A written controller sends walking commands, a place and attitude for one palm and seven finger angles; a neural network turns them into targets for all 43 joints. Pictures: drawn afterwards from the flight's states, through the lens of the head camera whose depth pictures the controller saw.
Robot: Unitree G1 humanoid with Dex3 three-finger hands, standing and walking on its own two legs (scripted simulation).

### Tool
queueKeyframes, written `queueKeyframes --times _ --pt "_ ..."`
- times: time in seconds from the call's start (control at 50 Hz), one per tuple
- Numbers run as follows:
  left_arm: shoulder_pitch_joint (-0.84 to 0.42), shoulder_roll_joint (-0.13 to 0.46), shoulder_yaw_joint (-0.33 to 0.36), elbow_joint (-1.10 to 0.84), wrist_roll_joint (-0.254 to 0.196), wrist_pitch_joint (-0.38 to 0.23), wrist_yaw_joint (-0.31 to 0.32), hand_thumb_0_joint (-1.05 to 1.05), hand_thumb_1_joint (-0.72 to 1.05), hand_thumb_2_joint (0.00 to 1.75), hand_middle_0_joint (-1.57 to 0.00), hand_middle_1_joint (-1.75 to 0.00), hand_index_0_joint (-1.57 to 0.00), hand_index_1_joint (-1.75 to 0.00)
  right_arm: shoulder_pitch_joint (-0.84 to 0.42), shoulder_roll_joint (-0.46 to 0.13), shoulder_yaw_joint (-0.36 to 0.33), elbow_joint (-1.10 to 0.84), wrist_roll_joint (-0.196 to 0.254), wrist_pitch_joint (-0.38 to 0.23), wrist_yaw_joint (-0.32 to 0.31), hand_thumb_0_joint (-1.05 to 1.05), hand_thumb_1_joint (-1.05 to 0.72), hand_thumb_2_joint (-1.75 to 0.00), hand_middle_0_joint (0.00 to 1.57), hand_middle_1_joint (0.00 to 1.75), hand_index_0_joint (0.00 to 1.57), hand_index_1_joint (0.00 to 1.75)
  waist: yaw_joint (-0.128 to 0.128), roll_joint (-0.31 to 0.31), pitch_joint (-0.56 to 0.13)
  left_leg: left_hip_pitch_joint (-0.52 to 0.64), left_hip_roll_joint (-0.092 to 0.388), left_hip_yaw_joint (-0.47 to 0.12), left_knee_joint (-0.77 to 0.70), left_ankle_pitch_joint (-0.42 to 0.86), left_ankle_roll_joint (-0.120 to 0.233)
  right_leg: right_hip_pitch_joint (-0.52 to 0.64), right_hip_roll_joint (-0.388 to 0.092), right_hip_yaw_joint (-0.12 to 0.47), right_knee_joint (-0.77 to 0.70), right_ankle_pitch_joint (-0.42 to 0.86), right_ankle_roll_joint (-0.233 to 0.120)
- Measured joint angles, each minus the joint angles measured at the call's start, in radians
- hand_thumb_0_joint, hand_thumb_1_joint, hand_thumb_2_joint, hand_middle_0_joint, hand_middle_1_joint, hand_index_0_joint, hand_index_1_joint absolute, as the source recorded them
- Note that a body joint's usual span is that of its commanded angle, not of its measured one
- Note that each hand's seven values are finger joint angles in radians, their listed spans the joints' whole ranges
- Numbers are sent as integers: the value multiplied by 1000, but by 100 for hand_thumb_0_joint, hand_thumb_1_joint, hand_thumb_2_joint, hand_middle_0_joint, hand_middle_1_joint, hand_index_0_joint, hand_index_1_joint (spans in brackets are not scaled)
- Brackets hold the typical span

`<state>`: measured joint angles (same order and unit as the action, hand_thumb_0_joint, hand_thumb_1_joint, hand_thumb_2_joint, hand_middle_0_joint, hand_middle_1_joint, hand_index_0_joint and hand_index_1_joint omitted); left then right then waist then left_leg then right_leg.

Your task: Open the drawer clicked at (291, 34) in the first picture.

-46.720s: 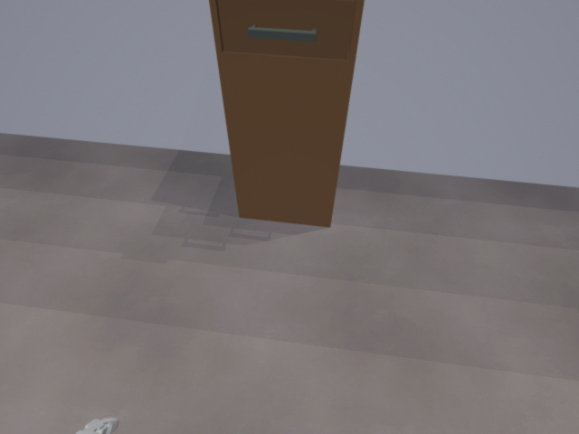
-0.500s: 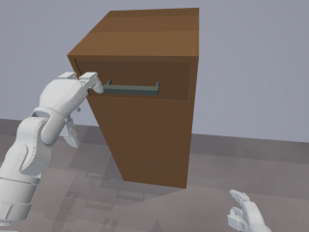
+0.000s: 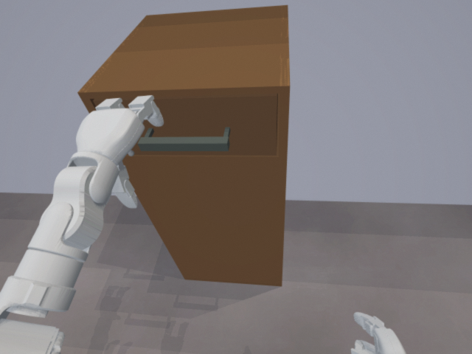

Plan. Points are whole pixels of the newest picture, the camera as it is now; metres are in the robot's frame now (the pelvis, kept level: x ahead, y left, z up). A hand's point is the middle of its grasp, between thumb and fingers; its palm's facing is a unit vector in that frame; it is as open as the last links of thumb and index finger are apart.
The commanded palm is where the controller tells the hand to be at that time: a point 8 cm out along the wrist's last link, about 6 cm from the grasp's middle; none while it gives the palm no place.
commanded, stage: move the hooked fingers above the handle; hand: left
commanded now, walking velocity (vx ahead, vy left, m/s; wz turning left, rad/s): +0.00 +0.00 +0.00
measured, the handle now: (185, 137) +0.51 +0.17 +0.09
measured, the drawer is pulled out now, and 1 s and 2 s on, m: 0.00 0.00 0.00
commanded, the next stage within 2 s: none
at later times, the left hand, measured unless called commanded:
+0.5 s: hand (151, 137) +0.44 +0.20 +0.16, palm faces +0.05 -0.03 -1.00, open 13.8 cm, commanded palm +0.40 +0.19 +0.21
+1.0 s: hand (179, 127) +0.47 +0.16 +0.15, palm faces +0.06 -0.04 -1.00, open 13.7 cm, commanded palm +0.43 +0.18 +0.20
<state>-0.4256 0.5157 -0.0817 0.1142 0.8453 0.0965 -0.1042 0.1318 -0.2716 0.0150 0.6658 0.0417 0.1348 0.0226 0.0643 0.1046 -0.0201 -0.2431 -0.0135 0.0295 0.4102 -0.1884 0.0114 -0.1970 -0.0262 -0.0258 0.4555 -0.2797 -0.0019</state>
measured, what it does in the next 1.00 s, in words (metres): stands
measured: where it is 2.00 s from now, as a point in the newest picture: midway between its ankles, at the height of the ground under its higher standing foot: outside the picture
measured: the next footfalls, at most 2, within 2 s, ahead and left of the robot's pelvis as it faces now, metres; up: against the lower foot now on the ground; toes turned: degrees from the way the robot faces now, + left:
none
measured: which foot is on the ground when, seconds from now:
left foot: down 0.00-1.00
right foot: down 0.00-1.00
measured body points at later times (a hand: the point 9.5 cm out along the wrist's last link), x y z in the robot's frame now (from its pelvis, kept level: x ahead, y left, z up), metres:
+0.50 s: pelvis +0.02 -0.01 +0.00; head +0.04 -0.05 +0.45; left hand +0.43 +0.20 +0.21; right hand +0.17 -0.25 -0.14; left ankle +0.02 +0.11 -0.74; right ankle -0.03 -0.12 -0.74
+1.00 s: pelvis +0.02 -0.01 -0.01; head +0.04 -0.05 +0.44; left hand +0.46 +0.16 +0.21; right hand +0.13 -0.25 -0.15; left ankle +0.02 +0.11 -0.74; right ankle -0.03 -0.12 -0.74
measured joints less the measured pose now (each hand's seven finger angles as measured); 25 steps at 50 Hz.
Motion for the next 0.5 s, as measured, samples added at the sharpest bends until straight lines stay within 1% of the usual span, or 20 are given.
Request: queueKeyframes --times 0.06,0.12,0.18,0.24,0.3,0.34,0.38,0.42,0.46,0.5 --pt "-33 -3 -19 53 21 52 -10 0 -49 30 -31 -120 -32 -120 -2 -3 2 -4 3 9 -1 2 -90 -90 20 29 20 30 0 -5 1 -10 -1 -6 3 0 -2 -8 0 -6 4 -3 -2" --pt "-55 -11 -62 74 38 75 -35 0 -49 30 -31 -120 -32 -120 -1 -5 -2 -13 4 10 -8 2 -90 -90 20 29 20 30 -2 -10 1 -20 -2 -13 9 -3 -2 -15 -2 -14 9 -8 -3" --pt "-65 -24 -108 70 39 47 -50 0 -49 30 -31 -120 -32 -120 -2 -5 -6 -20 2 3 -20 2 -90 -90 20 29 20 30 -7 -14 1 -25 -4 -18 16 -9 -2 -16 -3 -19 14 -15 -4" --pt "-77 -41 -132 75 28 -3 -43 0 -49 30 -32 -121 -32 -120 -6 -2 -6 -20 0 -6 -30 2 -90 -90 20 29 20 30 -16 -16 -2 -26 -3 -17 23 -17 -2 -17 -2 -17 17 -20 -5" --pt "-103 -51 -117 123 21 -40 -10 0 -49 30 -32 -121 -32 -120 -12 4 -1 -12 0 -7 -36 1 -90 -90 20 29 20 30 -27 -20 -8 -27 1 -10 25 -24 -4 -21 2 -9 19 -24 -6" --pt "-132 -51 -95 175 24 -39 15 0 -49 30 -32 -121 -32 -120 -12 9 2 -6 1 -4 -37 1 -90 -90 20 29 20 30 -34 -24 -11 -29 5 -5 25 -26 -6 -26 5 -4 21 -25 -7" --pt "-164 -45 -72 230 35 -21 37 0 -49 30 -32 -121 -32 -120 -5 12 3 -2 2 1 -36 1 -90 -90 20 29 20 30 -38 -27 -14 -35 8 -2 25 -28 -9 -34 8 -1 23 -27 -9" --pt "-188 -34 -54 274 53 7 46 1 -49 30 -32 -120 -32 -120 5 12 2 0 3 9 -33 1 -90 -90 20 29 20 30 -41 -29 -18 -43 11 0 26 -30 -11 -43 10 1 23 -28 -11" --pt "-200 -21 -47 296 66 37 39 0 -49 30 -32 -120 -32 -120 21 8 -3 0 3 18 -29 1 -90 -90 20 29 20 30 -42 -28 -22 -50 12 1 28 -32 -11 -50 12 2 24 -29 -12" --pt "-197 -13 -49 291 68 58 20 0 -49 30 -31 -120 -32 -120 39 1 -12 -3 3 28 -26 1 -90 -90 20 29 20 30 -41 -24 -26 -56 12 0 31 -36 -10 -54 12 1 25 -32 -12"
